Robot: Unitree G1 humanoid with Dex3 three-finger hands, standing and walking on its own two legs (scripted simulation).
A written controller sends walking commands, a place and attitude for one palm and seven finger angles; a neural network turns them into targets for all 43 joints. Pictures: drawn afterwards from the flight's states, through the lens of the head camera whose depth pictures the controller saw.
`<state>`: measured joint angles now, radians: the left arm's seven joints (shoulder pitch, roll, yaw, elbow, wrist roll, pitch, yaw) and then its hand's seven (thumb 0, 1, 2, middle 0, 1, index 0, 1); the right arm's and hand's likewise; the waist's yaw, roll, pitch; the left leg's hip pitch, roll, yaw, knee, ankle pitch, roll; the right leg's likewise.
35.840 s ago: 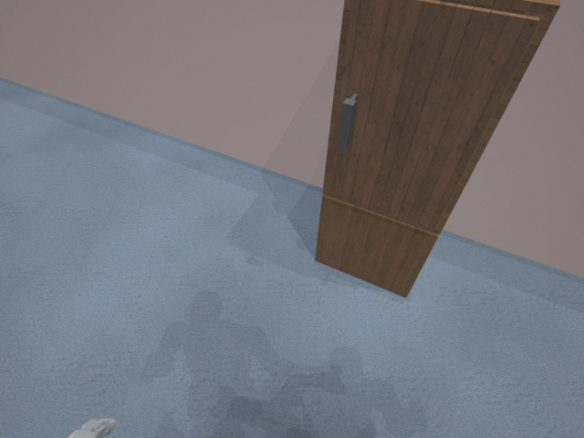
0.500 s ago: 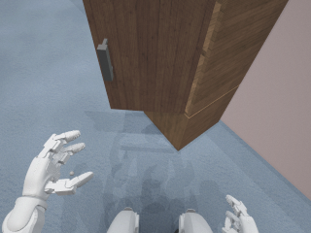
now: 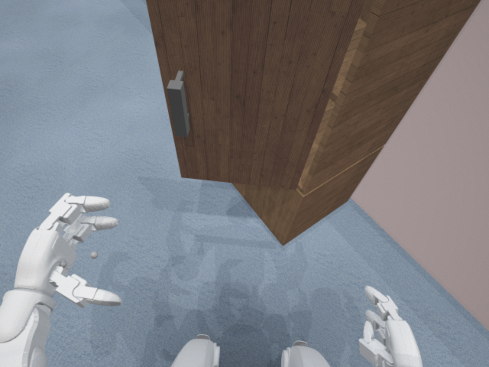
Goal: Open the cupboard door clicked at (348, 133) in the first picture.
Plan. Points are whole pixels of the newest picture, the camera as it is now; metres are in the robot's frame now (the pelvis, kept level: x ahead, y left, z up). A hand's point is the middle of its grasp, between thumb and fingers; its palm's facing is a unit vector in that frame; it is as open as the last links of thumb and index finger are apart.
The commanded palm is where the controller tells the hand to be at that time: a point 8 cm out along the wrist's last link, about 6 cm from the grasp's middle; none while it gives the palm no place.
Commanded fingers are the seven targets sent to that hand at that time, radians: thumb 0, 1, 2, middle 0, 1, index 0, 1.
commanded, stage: raise the hand with hooked fingers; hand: left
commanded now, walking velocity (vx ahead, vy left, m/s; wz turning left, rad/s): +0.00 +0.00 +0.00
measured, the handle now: (181, 104) +0.60 +0.18 +0.04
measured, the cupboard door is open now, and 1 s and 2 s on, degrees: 50 50 50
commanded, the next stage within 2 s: move the hooked fingers beside the handle in 0.80 s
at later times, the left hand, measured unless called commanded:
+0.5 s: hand (98, 223) +0.30 +0.25 +0.06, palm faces -0.02 -1.00 -0.04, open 14.0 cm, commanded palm +0.27 +0.30 +0.06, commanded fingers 0.00 -0.50 0.30 -0.30 -1.20 -0.30 -1.20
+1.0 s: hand (97, 226) +0.30 +0.25 +0.06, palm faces -0.01 -1.00 -0.03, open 14.0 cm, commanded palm +0.29 +0.29 +0.06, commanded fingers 0.00 -0.50 0.30 -0.30 -1.20 -0.30 -1.20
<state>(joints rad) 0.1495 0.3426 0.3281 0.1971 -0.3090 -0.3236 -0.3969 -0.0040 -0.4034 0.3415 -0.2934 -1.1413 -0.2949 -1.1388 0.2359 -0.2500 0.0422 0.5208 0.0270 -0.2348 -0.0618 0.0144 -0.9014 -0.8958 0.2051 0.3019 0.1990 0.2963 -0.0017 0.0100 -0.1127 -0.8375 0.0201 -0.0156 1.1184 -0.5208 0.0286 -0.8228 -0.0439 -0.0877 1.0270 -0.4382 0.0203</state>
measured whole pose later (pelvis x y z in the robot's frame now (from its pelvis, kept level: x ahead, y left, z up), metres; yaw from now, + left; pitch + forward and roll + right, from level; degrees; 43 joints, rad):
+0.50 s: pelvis +0.01 -0.02 +0.01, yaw -1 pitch +14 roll -2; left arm -0.01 0.41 0.45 0.42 -0.37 -0.32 -0.54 -0.01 -0.50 0.30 -0.30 -1.20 -0.30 -1.20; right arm 0.29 -0.29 0.02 0.55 0.03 -0.20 -0.06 0.02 -0.90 -0.90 0.20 0.30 0.20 0.30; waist -0.03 0.02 -0.11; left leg -0.80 0.04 -0.01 1.06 -0.51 0.00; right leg -0.81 -0.02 -0.08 1.00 -0.44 -0.01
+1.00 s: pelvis +0.00 -0.02 +0.00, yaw -1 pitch +14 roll -2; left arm -0.06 0.40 0.44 0.47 -0.36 -0.35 -0.54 -0.01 -0.50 0.30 -0.30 -1.20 -0.30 -1.20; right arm 0.27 -0.27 0.04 0.54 0.04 -0.20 -0.08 0.01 -0.90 -0.90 0.21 0.30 0.20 0.30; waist -0.01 0.01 -0.10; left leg -0.81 0.04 -0.01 1.08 -0.51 0.00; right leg -0.82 -0.03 -0.08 1.01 -0.44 -0.01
